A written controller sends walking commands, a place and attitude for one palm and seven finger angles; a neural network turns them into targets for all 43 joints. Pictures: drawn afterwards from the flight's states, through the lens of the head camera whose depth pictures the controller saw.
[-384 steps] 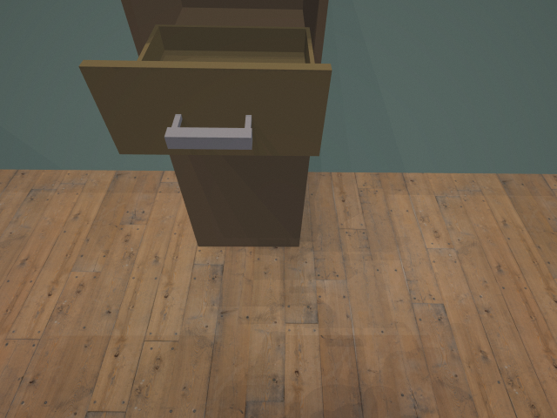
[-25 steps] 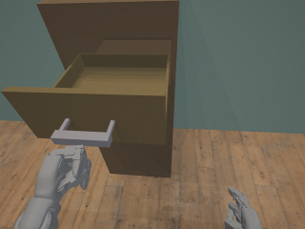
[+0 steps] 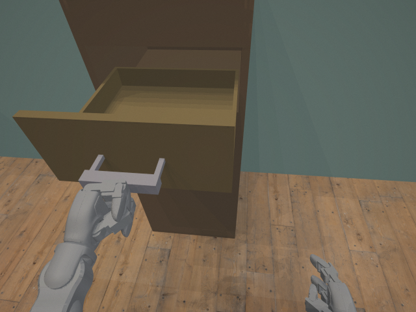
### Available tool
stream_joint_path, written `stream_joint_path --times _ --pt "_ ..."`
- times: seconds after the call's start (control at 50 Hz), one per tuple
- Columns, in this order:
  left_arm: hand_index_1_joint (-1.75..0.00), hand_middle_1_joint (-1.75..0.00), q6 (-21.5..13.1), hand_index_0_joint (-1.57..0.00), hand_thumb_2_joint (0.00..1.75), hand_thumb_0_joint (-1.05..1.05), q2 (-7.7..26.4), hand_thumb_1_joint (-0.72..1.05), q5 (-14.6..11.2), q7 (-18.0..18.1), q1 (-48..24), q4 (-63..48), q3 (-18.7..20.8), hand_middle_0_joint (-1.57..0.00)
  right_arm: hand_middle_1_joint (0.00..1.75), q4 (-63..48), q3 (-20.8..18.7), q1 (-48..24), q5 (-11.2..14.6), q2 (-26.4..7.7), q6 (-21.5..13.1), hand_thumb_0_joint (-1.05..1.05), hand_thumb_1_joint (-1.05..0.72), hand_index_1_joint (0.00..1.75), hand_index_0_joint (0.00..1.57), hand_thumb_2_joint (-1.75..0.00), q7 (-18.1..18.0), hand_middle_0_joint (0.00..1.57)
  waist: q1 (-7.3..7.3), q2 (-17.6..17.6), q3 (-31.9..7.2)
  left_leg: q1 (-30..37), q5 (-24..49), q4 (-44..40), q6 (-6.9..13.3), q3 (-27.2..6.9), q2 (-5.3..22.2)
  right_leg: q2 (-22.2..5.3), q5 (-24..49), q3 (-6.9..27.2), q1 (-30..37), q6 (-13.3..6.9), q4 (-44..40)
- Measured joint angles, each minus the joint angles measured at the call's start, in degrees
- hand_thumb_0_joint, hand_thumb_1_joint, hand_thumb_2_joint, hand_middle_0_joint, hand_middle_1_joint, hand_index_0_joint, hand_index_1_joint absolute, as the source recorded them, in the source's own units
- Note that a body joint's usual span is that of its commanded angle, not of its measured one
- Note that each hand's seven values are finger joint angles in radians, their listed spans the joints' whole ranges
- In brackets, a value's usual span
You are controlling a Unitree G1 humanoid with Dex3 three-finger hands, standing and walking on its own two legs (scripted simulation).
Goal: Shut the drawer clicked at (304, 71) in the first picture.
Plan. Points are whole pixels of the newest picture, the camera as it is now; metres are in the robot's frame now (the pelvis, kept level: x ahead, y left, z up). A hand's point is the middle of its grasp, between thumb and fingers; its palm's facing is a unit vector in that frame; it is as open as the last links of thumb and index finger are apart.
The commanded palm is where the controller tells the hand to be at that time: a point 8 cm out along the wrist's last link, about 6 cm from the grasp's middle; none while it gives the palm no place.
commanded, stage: push the drawer shut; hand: left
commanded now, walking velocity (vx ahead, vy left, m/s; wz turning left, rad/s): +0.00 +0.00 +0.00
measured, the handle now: (125, 171) +0.32 +0.18 +0.13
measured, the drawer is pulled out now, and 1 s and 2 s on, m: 0.29 0.18 0.07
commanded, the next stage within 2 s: none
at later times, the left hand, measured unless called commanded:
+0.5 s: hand (132, 195) +0.28 +0.15 +0.13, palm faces -0.03 -1.00 -0.06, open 2.9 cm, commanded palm +0.28 +0.20 +0.13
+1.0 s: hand (145, 161) +0.36 +0.15 +0.13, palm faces -0.04 -1.00 -0.04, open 2.9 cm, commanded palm +0.35 +0.20 +0.13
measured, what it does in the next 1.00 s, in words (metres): stands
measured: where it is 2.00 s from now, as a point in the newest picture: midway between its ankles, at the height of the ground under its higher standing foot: outside the picture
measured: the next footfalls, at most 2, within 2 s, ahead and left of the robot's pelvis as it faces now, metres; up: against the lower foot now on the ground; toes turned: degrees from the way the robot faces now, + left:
none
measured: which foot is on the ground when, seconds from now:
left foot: down 0.00-1.00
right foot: down 0.00-1.00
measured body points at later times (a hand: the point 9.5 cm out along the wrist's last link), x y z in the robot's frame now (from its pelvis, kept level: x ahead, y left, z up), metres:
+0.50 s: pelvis -0.03 +0.00 +0.00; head -0.03 -0.02 +0.45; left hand +0.27 +0.21 +0.13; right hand +0.15 -0.22 -0.08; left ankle +0.00 +0.13 -0.72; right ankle -0.01 -0.12 -0.72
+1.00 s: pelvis -0.03 +0.00 +0.00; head -0.02 -0.01 +0.45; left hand +0.35 +0.21 +0.13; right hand +0.09 -0.25 -0.10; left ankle +0.00 +0.13 -0.72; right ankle -0.01 -0.12 -0.72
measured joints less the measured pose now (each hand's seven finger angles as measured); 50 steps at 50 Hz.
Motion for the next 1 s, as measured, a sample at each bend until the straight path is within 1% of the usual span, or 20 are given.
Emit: stream_joint_path --times 0.18,0.38,0.54,0.76,0.84,1.0 --pt "-1.6 -1.6 -0.6 -1.4 0.95 -0.03 0.1 0.79 0.7 0.8 -5.6 4.8 -1.3 -1.4 0.3 2.0 0.3 -1.2 0.1 0.0 0.5 0.02 -0.91 0.3 0.2 -0.9 -0.3 0.2 0.71 -0.1 1.3 -0.1 1.1 -0.3 0.2 -0.6 -0.4 -0.4 0.9 -0.6 0.3 0.1 -0.4" --pt "-1.6 -1.6 -1.1 -1.4 0.97 -0.03 1.1 0.77 0.6 1.0 -14.5 13.9 -1.6 -1.4 0.3 3.1 1.0 -2.7 0.5 0.3 1.3 0.02 -0.91 0.3 0.2 -0.9 -0.9 0.2 0.58 -0.6 2.3 0.0 2.6 -0.9 0.1 -0.8 -0.6 -0.5 2.2 -0.7 0.2 0.0 -0.7" --pt "-1.6 -1.6 -1.3 -1.4 0.96 -0.02 2.2 0.75 0.3 1.0 -22.6 22.9 -0.5 -1.4 0.3 3.9 1.2 -2.7 0.8 0.1 2.1 0.02 -0.91 0.3 0.2 -0.9 -1.3 0.2 -0.21 -0.9 2.7 -0.4 3.6 -1.4 0.0 -0.6 -0.4 -0.3 3.1 -0.5 -0.4 -0.2 -1.0" --pt "-1.6 -1.6 -2.9 -1.4 0.95 -0.03 3.0 0.74 0.6 1.1 -32.5 34.7 0.9 -1.4 0.3 4.9 0.6 -0.8 1.2 -0.9 3.5 0.02 -0.91 0.3 0.2 -0.9 -1.5 0.2 -1.34 -1.2 3.0 -1.7 4.3 -1.7 0.0 -0.2 -0.2 -0.1 3.9 -0.1 -1.9 -0.2 -1.2" --pt "-1.6 -1.6 -3.6 -1.4 0.95 -0.03 2.9 0.76 1.0 1.4 -35.6 38.4 1.2 -1.4 0.3 5.4 0.2 0.0 1.2 -1.1 3.9 0.02 -0.91 0.3 0.2 -0.9 -1.4 0.2 -1.66 -1.2 2.8 -2.3 4.4 -1.8 0.0 -0.1 -0.2 -0.1 4.1 0.0 -2.6 -0.2 -1.3" --pt "-1.6 -1.6 -5.4 -1.4 0.95 -0.03 3.6 0.76 1.5 0.5 -40.5 45.6 3.0 -1.4 0.3 5.7 -0.2 1.2 1.0 -1.0 5.1 0.02 -0.91 0.3 0.2 -0.9 -0.9 0.2 -2.55 -1.4 2.4 -2.8 4.2 -2.2 0.1 0.4 0.2 0.3 4.3 0.5 -3.2 -0.1 -1.9"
